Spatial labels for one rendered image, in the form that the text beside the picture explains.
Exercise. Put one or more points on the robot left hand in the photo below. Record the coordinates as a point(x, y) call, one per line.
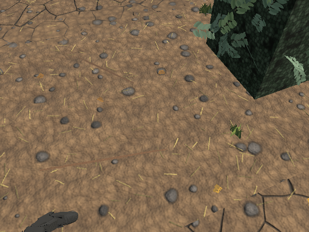
point(51, 221)

